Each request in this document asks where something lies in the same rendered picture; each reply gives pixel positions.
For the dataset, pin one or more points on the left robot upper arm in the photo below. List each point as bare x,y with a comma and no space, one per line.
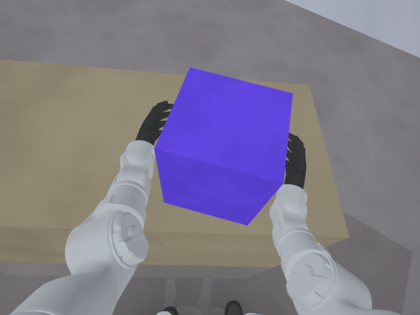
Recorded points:
102,256

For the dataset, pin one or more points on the right robot upper arm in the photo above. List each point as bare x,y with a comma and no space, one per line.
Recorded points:
320,286

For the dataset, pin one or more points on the robot left hand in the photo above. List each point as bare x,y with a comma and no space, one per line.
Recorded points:
149,128

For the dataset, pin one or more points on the right robot forearm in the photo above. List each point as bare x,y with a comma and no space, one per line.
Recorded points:
290,233

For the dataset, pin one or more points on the robot right hand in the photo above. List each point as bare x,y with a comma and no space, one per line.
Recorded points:
296,166

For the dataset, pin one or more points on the pedestal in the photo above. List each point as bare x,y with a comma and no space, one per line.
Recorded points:
63,130

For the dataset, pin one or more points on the carton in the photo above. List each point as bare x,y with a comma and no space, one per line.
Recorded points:
222,150

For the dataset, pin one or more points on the robot right foot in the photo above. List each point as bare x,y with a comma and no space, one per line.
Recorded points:
233,308

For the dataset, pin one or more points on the left robot forearm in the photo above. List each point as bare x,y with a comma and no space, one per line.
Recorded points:
131,187

